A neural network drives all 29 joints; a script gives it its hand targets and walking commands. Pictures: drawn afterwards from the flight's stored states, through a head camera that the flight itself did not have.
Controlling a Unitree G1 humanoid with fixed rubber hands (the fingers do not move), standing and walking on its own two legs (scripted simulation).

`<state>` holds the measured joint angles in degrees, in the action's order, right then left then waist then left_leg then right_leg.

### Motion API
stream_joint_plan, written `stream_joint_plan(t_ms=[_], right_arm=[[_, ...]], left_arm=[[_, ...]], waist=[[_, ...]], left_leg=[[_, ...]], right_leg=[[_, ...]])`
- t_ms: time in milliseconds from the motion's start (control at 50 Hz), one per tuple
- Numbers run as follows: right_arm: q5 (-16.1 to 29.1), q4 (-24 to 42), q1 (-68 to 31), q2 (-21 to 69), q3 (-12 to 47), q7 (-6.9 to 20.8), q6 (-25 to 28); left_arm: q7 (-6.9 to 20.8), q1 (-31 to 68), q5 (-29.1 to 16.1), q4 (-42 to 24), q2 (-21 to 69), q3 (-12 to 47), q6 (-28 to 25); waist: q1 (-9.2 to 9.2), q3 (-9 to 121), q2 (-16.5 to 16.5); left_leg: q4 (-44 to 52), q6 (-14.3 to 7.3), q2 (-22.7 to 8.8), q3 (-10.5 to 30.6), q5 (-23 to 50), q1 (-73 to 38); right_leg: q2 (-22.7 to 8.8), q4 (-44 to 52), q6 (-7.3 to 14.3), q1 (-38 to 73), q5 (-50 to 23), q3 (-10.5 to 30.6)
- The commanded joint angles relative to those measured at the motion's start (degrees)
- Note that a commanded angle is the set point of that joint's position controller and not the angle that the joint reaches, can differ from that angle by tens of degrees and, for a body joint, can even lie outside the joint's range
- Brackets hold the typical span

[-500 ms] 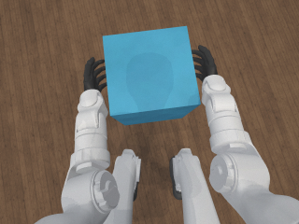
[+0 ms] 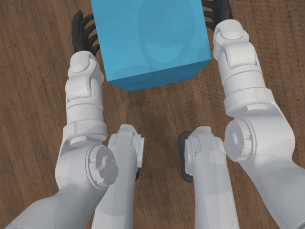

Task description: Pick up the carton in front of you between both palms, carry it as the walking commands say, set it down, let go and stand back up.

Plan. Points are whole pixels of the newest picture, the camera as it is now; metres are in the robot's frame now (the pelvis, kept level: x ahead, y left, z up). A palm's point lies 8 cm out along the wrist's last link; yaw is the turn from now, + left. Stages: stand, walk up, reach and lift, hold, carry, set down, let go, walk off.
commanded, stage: set down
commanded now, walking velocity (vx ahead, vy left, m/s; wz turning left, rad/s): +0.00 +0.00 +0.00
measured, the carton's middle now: (152, 42) +0.53 +0.02 -0.21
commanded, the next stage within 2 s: none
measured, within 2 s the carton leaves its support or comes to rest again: rests again in 1.42 s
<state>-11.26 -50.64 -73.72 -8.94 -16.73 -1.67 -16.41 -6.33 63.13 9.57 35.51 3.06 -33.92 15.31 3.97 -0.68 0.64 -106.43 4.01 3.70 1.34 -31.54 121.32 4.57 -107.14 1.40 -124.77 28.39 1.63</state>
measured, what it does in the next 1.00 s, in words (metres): lowers itself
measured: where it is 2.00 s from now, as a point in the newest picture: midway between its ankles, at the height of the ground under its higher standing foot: (160, 166)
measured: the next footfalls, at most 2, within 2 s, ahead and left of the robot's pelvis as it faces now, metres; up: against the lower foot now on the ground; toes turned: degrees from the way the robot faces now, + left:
none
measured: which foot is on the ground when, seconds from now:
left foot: down 0.00-1.00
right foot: down 0.00-1.00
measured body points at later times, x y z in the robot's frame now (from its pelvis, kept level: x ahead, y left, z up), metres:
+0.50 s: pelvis +0.01 +0.01 -0.08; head +0.37 -0.02 +0.18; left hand +0.53 +0.18 -0.23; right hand +0.59 -0.12 -0.24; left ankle +0.10 +0.13 -0.42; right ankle +0.11 -0.10 -0.42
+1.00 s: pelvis +0.00 +0.00 -0.09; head +0.36 -0.02 +0.17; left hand +0.53 +0.18 -0.25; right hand +0.58 -0.12 -0.25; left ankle +0.10 +0.13 -0.42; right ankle +0.11 -0.10 -0.42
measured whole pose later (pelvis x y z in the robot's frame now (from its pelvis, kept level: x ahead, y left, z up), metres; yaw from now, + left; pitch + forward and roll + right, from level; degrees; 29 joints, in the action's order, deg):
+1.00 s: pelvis +0.00 +0.00 -0.09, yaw +2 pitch +37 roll +5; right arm -7.5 -64.9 -89.7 -18.3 -11.6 2.6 -12.6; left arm -5.4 77.1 4.1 49.1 -5.0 -31.4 12.1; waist 3.6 -18.9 -1.1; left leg -125.1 5.0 6.4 0.3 -35.4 127.2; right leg 2.8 -126.8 2.1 -130.7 33.0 1.3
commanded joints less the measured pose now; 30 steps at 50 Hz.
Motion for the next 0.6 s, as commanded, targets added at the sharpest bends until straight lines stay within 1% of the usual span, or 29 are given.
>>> stream_joint_plan(t_ms=[0,60,180,240,280,300,340,360,380,420,460,480,520,580], right_arm=[[7.02,0.31,-31.76,48.36,21.04,9.05,2.15],[8.48,-0.07,-34.7,46.25,22.53,8.99,2.4],[11.18,-1.77,-38.91,43.05,24.89,9.67,3.09],[12.58,-2.5,-39.86,42.26,25.74,10.26,3.56],[13.93,-1.71,-40.7,42.39,26.8,10.62,3.92],[14.78,-0.84,-41.34,42.66,27.37,10.78,4.11],[16.83,1.33,-41.89,43.88,28.96,11.06,4.59],[17.17,1.84,-41.36,43.9,28.97,11.18,4.92],[16.97,0.98,-39.98,43.79,28.27,11.33,5.1],[15.59,-2.02,-37.53,43.49,26.14,11.82,5.23],[13.73,-4.89,-34.77,43.63,24.35,12.34,5.04],[13.15,-5.72,-34.2,43.68,23.77,12.59,4.98],[12.84,-6.35,-34.73,43.61,23.09,13.07,5.07],[13.74,-5.01,-37.71,42.83,23.28,13.6,5.88]], left_arm=[[13.95,43.01,-7.38,-1.02,40.49,28.77,-1.11],[13.74,45.7,-8.93,-1.48,39.17,29.48,-1.21],[13.28,49.75,-12.25,-1.05,37.68,30.96,-1.53],[12.88,51.29,-13.89,-1.24,37.64,32.08,-1.93],[12.48,52.64,-15.3,-2.68,38.13,33.73,-2.25],[12.22,53.33,-16.08,-3.64,38.42,34.73,-2.4],[11.6,53.3,-17.84,-4.67,40.69,36.55,-2.66],[11.46,51.89,-18.11,-3.13,41.92,36.72,-2.59],[11.51,50.27,-17.98,-1.21,42.75,36.43,-2.55],[12.04,48.78,-17.28,1.69,43.0,35.4,-2.66],[12.56,48.73,-16.48,2.77,42.25,34.64,-2.88],[12.64,48.99,-16.11,2.89,41.85,34.27,-3.0],[12.42,49.16,-15.4,3.17,41.48,33.21,-3.2],[11.75,48.74,-14.98,3.93,41.5,31.78,-3.7]], waist=[[3.17,62.96,7.4],[3.44,63.59,7.25],[3.11,63.24,7.58],[2.91,63.1,7.22],[2.75,65.57,6.75],[2.52,67.3,6.51],[1.8,70.5,4.96],[1.57,69.19,4.64],[1.2,66.53,4.55],[0.05,59.74,5.03],[-0.81,54.19,5.47],[-0.86,52.51,5.33],[-0.36,50.79,4.38],[0.44,49.29,3.62]], left_leg=[[3.18,-0.54,5.15,-7.26,14.58,-18.96],[0.96,-0.37,4.73,-7.49,14.91,-18.91],[-3.4,0.0,4.15,-7.67,16.46,-19.34],[-5.34,0.17,4.04,-7.7,18.21,-20.39],[-6.46,0.28,4.05,-7.72,20.4,-22.5],[-6.91,0.28,4.07,-7.62,21.58,-24.2],[-7.92,0.34,4.4,-7.65,25.18,-27.61],[-8.11,0.36,4.53,-7.41,25.81,-27.03],[-8.22,0.33,4.57,-7.14,25.58,-25.54],[-8.73,0.14,4.58,-6.71,23.9,-21.41],[-9.25,-0.07,4.69,-6.48,21.35,-17.94],[-9.37,-0.16,4.77,-6.44,20.45,-17.25],[-9.4,-0.32,4.93,-6.44,19.62,-17.71],[-9.62,-0.53,5.05,-6.16,19.61,-19.48]], right_leg=[[3.97,5.13,-1.96,45.88,-16.26,-0.58],[3.59,2.59,-1.78,45.98,-16.66,-0.58],[2.7,-2.51,-1.19,45.15,-18.47,-0.98],[2.37,-5.04,-0.8,44.31,-20.18,-1.03],[2.18,-6.71,-0.61,44.89,-22.29,-1.17],[2.11,-7.41,-0.57,44.87,-23.27,-1.37],[2.22,-8.54,-0.39,44.82,-26.27,-1.64],[2.15,-8.96,-0.24,44.25,-27.25,-1.57],[2.08,-9.2,-0.12,43.06,-27.34,-1.46],[1.97,-9.48,0.13,39.65,-25.75,-1.37],[1.79,-9.64,0.32,36.58,-23.44,-1.19],[1.73,-9.72,0.39,35.16,-22.34,-1.12],[1.74,-9.96,0.55,32.4,-20.22,-1.09],[1.73,-10.26,0.56,29.14,-18.0,-1.2]])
